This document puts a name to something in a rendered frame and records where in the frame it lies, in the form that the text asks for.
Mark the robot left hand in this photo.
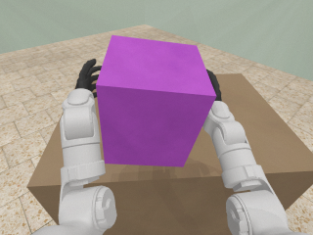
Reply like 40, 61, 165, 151
75, 59, 102, 98

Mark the right robot upper arm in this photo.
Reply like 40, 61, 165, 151
226, 190, 310, 235

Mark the right robot forearm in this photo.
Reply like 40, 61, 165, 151
202, 101, 289, 226

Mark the carton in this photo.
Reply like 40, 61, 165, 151
96, 35, 217, 167

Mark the left robot forearm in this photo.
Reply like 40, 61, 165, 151
58, 88, 106, 224

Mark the robot right hand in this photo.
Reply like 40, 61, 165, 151
206, 70, 222, 102

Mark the left robot upper arm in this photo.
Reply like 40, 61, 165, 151
31, 185, 117, 235

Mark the pedestal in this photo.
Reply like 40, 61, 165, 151
26, 73, 313, 235

